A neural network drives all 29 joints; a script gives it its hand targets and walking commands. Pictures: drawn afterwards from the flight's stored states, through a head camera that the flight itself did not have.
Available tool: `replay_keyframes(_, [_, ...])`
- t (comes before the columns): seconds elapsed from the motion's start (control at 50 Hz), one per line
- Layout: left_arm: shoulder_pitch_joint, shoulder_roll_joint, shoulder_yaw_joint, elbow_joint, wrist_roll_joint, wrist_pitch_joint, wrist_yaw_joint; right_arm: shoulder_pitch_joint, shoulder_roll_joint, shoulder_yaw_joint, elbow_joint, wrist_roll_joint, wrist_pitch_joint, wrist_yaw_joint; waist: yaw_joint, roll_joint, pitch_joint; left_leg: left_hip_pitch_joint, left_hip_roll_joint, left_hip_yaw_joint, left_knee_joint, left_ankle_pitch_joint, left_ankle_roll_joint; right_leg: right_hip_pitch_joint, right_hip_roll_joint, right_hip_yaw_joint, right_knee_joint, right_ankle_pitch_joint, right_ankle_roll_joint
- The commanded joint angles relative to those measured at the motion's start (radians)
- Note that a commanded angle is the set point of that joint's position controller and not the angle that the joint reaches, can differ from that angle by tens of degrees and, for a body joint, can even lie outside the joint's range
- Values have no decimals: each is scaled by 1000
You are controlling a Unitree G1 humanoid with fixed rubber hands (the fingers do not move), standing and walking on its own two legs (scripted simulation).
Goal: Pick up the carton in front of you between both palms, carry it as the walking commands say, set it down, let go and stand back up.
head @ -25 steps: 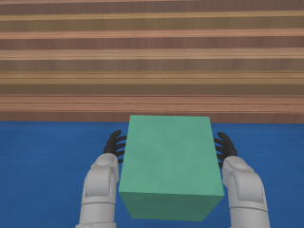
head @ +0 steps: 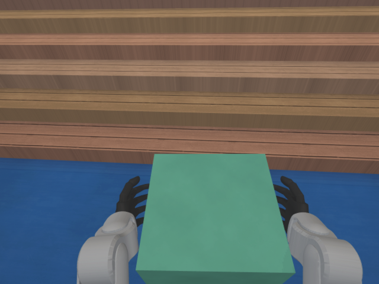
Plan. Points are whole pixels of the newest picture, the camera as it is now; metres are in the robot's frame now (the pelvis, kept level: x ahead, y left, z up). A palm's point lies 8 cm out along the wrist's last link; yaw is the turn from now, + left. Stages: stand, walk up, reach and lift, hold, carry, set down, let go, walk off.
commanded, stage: carry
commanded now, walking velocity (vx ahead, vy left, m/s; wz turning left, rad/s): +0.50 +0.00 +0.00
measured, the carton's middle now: (208, 231) +0.24 +0.01 +0.02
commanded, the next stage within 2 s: none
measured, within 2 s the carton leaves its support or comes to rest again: neither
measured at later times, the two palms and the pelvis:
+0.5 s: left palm (144, 114) +0.56 +0.20 +0.08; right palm (251, 119) +0.53 -0.10 +0.08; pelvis +0.32 +0.06 +0.01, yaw -3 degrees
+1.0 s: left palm (171, 40) +0.94 +0.16 +0.14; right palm (249, 42) +0.95 -0.14 +0.13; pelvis +0.65 +0.01 +0.00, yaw +0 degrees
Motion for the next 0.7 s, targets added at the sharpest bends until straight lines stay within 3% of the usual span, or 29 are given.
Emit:
replay_keyframes(0.0, [-411, -722, -599, -101, -277, -14, -83, -320, 728, 552, -53, 192, -23, 53, -13, -83, -59, -124, 4, 27, -179, 105, -15, 203, -255, 206, -158, 220, -90])
replay_keyframes(0.06, [-381, -707, -602, -99, -280, -16, -92, -303, 719, 557, -76, 177, -25, 46, -9, -138, -11, -36, -30, 84, -319, 178, -3, 167, -221, 118, -136, 327, -65])
replay_keyframes(0.12, [-368, -710, -608, -111, -272, -20, -106, -320, 724, 587, -116, 191, -29, 61, -10, -168, 5, 85, -46, 116, -387, 248, 30, 153, -228, 77, -90, 405, -39])
replay_keyframes(0.16, [-358, -708, -620, -123, -263, -21, -117, -300, 724, 597, -117, 195, -32, 77, -31, -135, -62, 315, -106, 192, -433, 193, 37, 112, -189, -17, 131, 553, -6])
replay_keyframes(0.18, [-346, -700, -624, -126, -255, -20, -121, -281, 718, 598, -111, 193, -33, 85, -46, -85, -129, 520, -102, 181, -442, 129, 37, 17, -151, -42, 319, 505, 15])
replay_keyframes(0.2, [-358, -685, -626, -129, -247, -19, -123, -273, 702, 596, -110, 188, -32, 93, -65, 54, -184, 688, 97, -121, -537, -96, 75, -174, -107, -26, 566, 272, 52])
replay_keyframes(0.22, [-355, -682, -628, -140, -244, -16, -126, -300, 693, 606, -92, 197, -36, 102, -57, 311, -243, 862, 369, -615, -694, -192, 215, -463, 25, 31, 869, -171, 84])
replay_keyframes(0.24, [-368, -692, -642, -129, -246, -19, -133, -289, 731, 617, -94, 216, -42, 113, -60, 265, -208, 800, 362, -646, -737, -58, 230, -531, -24, 168, 987, -218, 55])
replay_keyframes(0.26, [-375, -734, -649, -116, -247, -27, -143, -312, 769, 634, -104, 229, -51, 126, -58, 208, -199, 737, 329, -543, -717, 66, 219, -537, -69, 195, 1024, -180, 26])
replay_keyframes(0.28, [-378, -782, -652, -99, -244, -40, -154, -338, 811, 654, -104, 237, -62, 140, -55, 97, -197, 673, 303, -442, -703, 117, 193, -522, -105, 205, 997, -118, 9])
replay_keyframes(0.3, [-377, -822, -652, -79, -237, -54, -163, -366, 847, 672, -105, 243, -73, 152, -49, 51, -183, 597, 282, -351, -712, 144, 165, -492, -131, 212, 933, -59, 4])
replay_keyframes(0.32, [-369, -848, -655, -64, -226, -68, -169, -381, 867, 684, -101, 249, -84, 163, -44, 63, -186, 553, 256, -276, -730, 113, 139, -459, -137, 201, 880, -18, 4])
replay_keyframes(0.36, [-332, -873, -656, -35, -201, -92, -173, -370, 878, 700, -90, 256, -99, 180, -44, 92, -169, 526, 227, -192, -763, 85, 128, -443, -121, 160, 776, 21, 12])
replay_keyframes(0.44, [-290, -855, -654, -33, -167, -115, -164, -323, 834, 695, -82, 245, -113, 195, -47, 117, -93, 582, 200, -108, -813, 126, 134, -536, -110, 95, 567, 127, 43])
replay_keyframes(0.54, [-313, -792, -674, -111, -200, -99, -145, -288, 755, 670, -126, 231, -102, 171, -51, 134, -6, 628, 151, -1, -781, 350, 129, -545, -80, 29, 368, 220, 55])
replay_keyframes(0.62, [-376, -715, -671, -217, -251, -58, -122, -311, 680, 642, -212, 236, -71, 129, -54, 154, 63, 640, 144, 40, -767, 455, 125, -474, -55, -11, 237, 247, 19])
replay_keyframes(0.64, [-391, -686, -661, -234, -262, -47, -114, -326, 654, 634, -232, 238, -60, 116, -53, 162, 58, 657, 143, 53, -737, 515, 117, -435, -50, -17, 219, 251, 5])
replay_keyframes(0.68, [-401, -611, -629, -246, -277, -24, -91, -362, 586, 616, -263, 243, -37, 84, -38, 179, -14, 674, 132, 99, -573, 757, 93, -265, 5, -66, 206, 206, -12])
